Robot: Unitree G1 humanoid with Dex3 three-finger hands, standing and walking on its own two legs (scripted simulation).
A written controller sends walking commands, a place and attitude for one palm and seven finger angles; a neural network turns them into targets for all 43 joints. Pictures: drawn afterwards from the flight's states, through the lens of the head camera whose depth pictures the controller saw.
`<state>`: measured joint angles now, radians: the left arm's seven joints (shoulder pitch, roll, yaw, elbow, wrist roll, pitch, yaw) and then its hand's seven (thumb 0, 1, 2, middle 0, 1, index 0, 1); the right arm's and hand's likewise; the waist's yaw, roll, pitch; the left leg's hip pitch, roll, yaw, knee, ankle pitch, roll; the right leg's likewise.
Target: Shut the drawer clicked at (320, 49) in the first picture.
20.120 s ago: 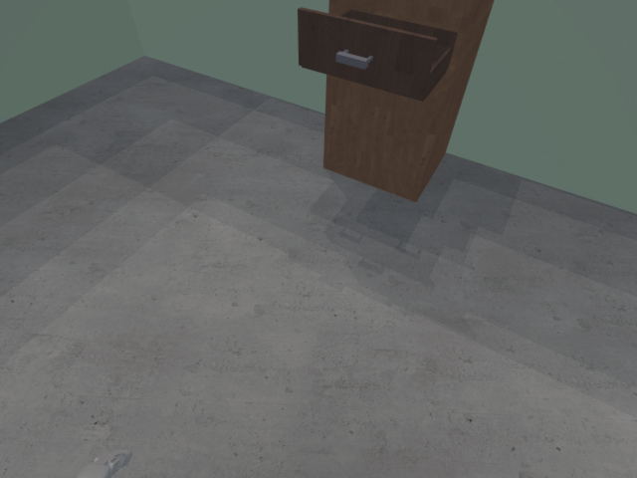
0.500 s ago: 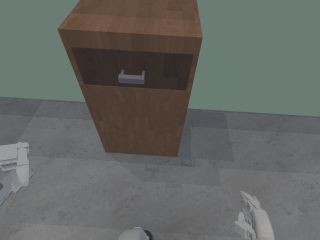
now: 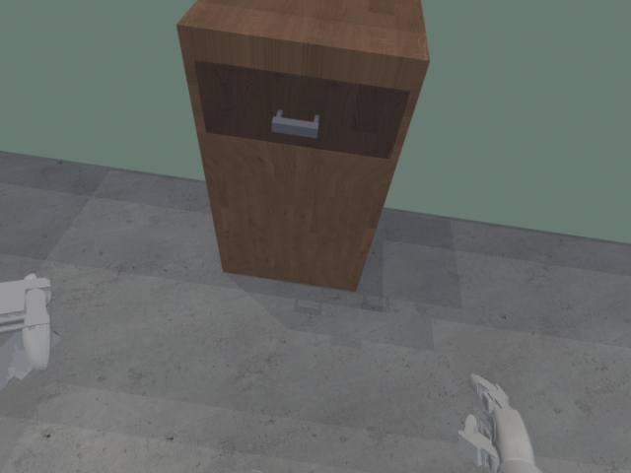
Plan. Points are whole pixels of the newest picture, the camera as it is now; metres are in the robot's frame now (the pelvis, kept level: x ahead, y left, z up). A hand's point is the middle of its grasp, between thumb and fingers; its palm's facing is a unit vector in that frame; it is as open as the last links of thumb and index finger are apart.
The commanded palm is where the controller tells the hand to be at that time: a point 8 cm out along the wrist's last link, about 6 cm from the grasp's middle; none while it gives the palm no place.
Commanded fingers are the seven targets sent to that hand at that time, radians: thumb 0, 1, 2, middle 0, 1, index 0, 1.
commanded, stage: step back with the hand held close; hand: left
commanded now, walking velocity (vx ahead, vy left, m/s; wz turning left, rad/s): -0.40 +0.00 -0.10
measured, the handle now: (296, 121) +0.81 +0.11 -0.04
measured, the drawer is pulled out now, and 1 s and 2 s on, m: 0.00 0.00 0.00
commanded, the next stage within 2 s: stop stepping back and stand still in 0.14 s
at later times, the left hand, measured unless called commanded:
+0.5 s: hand out of the picture -0.01 +0.23 +0.19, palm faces +0.25 -0.86 -0.44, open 3.2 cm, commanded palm -0.03 +0.26 +0.19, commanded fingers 0.00 0.90 0.90 -1.40 -1.60 -1.40 -1.60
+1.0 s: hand out of the picture -0.06 +0.24 +0.17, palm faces +0.31 -0.85 -0.43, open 3.2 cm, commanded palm -0.10 +0.27 +0.19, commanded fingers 0.00 0.90 0.90 -1.40 -1.60 -1.40 -1.60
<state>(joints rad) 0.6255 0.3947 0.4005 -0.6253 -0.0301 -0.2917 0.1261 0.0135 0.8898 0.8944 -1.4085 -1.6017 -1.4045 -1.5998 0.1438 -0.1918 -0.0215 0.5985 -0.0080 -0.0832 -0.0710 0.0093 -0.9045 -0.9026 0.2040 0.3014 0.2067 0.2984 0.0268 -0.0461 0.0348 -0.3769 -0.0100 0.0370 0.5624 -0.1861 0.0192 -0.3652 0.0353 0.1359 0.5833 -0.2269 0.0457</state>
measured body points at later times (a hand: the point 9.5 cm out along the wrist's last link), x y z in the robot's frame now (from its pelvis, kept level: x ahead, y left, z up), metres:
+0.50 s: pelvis -0.21 +0.01 +0.01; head -0.22 +0.03 +0.46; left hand -0.03 +0.27 +0.21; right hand -0.14 -0.26 -0.08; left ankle -0.15 +0.11 -0.69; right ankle -0.28 -0.10 -0.73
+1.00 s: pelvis -0.27 +0.02 +0.02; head -0.29 +0.01 +0.47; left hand -0.08 +0.28 +0.20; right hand -0.17 -0.25 -0.07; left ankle -0.21 +0.14 -0.68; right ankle -0.24 -0.08 -0.72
